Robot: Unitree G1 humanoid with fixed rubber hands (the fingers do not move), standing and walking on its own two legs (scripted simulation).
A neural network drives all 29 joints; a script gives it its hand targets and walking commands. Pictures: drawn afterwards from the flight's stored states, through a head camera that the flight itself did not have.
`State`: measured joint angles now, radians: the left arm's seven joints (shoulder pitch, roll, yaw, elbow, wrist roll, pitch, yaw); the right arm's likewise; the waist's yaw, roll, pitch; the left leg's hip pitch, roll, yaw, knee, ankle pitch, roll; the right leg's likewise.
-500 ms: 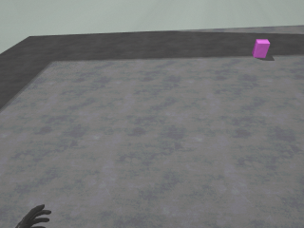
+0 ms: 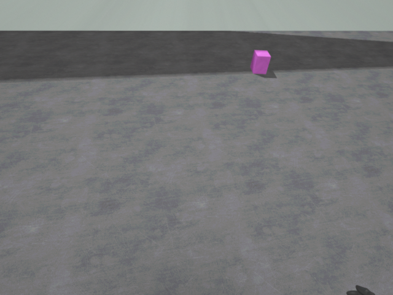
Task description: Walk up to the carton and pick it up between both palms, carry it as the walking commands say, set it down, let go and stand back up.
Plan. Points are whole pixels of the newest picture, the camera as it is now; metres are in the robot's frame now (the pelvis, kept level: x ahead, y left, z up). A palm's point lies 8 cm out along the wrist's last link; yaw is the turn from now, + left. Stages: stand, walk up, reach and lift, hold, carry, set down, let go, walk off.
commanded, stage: walk up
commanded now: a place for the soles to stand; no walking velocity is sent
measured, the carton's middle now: (260, 62) +2.57 -0.67 -0.66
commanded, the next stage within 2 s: none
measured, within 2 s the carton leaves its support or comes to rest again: neither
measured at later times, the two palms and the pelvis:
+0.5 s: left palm (142, 156) +0.55 +0.20 -0.10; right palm (344, 239) +0.31 -0.35 -0.09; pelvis +0.33 -0.05 +0.00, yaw -11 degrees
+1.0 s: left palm (143, 111) +0.81 +0.24 -0.11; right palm (314, 151) +0.61 -0.37 -0.07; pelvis +0.63 -0.04 +0.00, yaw -17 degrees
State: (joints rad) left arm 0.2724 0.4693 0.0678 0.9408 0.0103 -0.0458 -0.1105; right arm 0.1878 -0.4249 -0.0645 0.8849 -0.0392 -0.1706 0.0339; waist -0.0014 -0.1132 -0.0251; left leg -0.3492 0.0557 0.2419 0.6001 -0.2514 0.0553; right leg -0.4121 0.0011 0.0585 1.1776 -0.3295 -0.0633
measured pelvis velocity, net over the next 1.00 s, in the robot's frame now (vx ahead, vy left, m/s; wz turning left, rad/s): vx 0.63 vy -0.04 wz -0.30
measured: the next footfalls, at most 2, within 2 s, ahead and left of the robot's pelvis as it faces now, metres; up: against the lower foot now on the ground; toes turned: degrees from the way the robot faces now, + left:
right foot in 0.36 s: +0.42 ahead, -0.14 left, +0.00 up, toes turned -12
left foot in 0.78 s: +0.73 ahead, +0.06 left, +0.00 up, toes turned -4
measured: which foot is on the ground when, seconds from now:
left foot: down 0.00-0.40, up 0.42-0.76, down 0.78-1.00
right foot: up 0.00-0.34, down 0.36-0.80, up 0.82-1.00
